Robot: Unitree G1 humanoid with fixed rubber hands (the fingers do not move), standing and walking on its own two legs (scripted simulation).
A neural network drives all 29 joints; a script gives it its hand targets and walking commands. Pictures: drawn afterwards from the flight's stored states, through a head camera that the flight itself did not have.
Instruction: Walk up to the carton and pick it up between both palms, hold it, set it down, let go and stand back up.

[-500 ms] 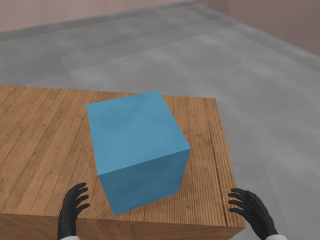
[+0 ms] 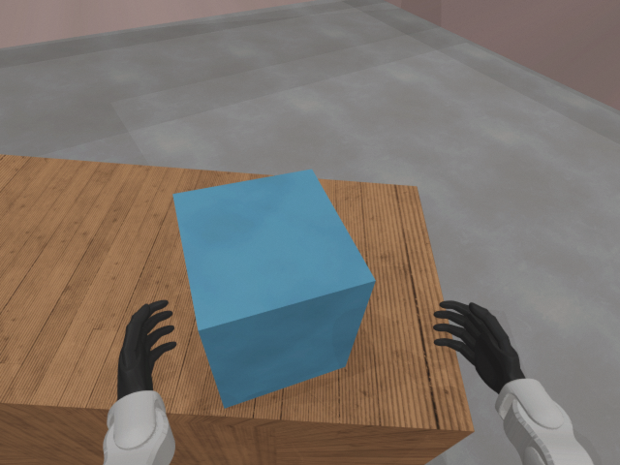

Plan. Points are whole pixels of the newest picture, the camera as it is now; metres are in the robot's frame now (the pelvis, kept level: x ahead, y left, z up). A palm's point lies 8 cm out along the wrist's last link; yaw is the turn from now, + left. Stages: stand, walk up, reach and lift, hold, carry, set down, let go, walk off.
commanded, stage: reach and lift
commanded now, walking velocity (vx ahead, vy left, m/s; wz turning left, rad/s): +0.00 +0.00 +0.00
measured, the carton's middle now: (267, 289) +0.36 +0.10 +0.00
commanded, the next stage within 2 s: none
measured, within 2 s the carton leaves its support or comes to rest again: neither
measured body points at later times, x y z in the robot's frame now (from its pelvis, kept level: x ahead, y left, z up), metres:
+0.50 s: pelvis -0.01 -0.01 +0.00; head +0.01 +0.00 +0.45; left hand +0.24 +0.24 +0.08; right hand +0.34 -0.19 +0.08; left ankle +0.01 +0.16 -0.75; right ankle -0.02 -0.09 -0.75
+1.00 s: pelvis -0.01 -0.01 +0.00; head +0.03 -0.02 +0.45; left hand +0.28 +0.25 +0.12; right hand +0.42 -0.15 +0.12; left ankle +0.01 +0.16 -0.75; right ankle -0.02 -0.09 -0.75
